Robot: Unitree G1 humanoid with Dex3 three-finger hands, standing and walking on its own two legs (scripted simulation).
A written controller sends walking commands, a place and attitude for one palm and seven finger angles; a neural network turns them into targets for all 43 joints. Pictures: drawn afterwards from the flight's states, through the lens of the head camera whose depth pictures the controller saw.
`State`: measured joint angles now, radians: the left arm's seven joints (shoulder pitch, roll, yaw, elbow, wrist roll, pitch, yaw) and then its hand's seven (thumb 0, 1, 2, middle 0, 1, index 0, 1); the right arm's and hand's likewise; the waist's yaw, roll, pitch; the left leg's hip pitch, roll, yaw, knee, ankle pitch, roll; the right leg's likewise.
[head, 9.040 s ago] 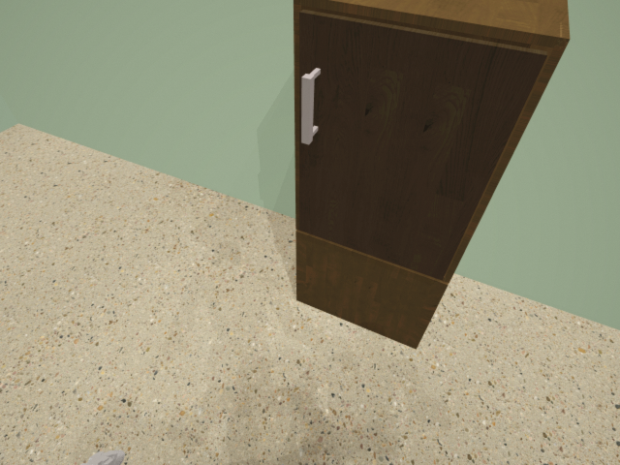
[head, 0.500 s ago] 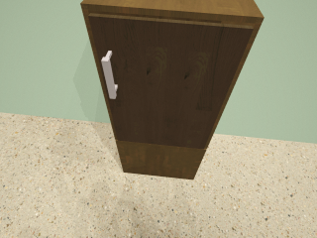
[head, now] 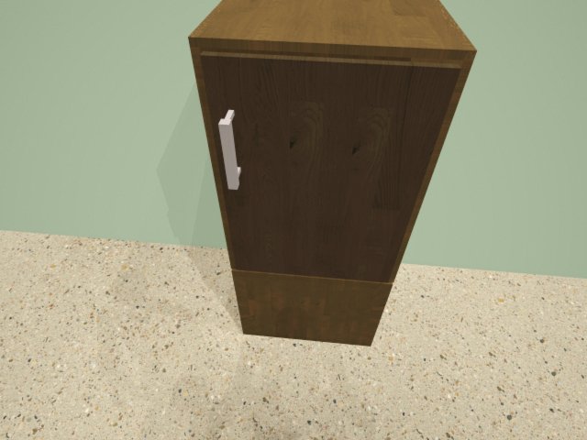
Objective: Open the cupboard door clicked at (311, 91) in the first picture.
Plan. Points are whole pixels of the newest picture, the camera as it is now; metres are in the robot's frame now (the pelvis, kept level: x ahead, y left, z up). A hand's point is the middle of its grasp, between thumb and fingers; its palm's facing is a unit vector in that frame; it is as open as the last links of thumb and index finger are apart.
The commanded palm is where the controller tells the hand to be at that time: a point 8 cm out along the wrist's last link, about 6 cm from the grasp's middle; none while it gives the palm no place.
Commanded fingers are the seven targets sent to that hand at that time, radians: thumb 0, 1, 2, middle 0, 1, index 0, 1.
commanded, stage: come to a stop and stand still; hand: left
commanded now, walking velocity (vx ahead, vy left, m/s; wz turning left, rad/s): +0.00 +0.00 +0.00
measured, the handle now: (232, 150) +0.60 +0.16 +0.08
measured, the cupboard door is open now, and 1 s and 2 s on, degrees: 0 0 0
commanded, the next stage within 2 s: look again from close up in 0.06 s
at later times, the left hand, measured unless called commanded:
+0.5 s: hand out of the picture +0.04 +0.16 -0.17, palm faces +0.02 -0.98 -0.18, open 7.4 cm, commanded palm none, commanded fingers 0.00 0.90 0.90 -0.20 -0.30 -0.20 -0.30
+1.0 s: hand (179, 352) +0.24 +0.18 +0.00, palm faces +0.26 -0.96 -0.09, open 7.7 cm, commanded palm +0.14 +0.22 -0.05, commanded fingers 0.00 0.64 0.79 -0.22 -0.47 -0.22 -0.47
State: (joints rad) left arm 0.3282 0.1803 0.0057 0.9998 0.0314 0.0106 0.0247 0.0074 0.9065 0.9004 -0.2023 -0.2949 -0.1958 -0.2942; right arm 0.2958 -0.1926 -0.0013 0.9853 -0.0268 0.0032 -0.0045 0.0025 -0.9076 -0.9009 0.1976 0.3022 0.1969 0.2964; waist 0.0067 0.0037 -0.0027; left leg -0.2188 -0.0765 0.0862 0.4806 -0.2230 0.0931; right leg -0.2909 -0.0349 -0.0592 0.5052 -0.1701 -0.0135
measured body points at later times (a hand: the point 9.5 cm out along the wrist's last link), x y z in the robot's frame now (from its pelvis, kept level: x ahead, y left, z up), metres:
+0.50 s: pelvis +0.02 -0.02 +0.01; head +0.02 -0.01 +0.46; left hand +0.04 +0.21 -0.15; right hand +0.04 -0.25 -0.14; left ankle +0.03 +0.06 -0.73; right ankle +0.07 -0.12 -0.73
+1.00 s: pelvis +0.04 -0.02 -0.01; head +0.03 -0.04 +0.44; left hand +0.22 +0.23 +0.00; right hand +0.16 -0.27 -0.11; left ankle +0.03 +0.06 -0.73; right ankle +0.07 -0.12 -0.73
